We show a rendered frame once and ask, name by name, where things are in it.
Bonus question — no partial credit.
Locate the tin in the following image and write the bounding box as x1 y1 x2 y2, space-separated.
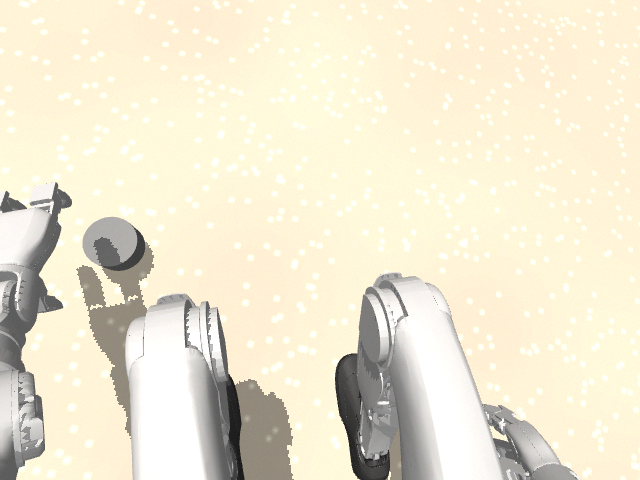
82 217 145 271

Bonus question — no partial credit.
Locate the left robot arm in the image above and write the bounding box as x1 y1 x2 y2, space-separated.
0 264 45 480

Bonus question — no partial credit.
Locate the right robot hand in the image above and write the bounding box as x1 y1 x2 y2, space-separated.
482 404 562 480

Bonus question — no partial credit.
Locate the right robot arm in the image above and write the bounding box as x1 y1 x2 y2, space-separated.
530 464 581 480

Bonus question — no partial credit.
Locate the left robot foot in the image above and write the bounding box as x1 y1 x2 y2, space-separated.
225 374 245 480

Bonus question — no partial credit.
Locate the left robot hand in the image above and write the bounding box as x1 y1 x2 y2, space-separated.
0 182 72 314

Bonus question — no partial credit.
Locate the right robot foot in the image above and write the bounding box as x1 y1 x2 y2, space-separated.
335 353 390 480

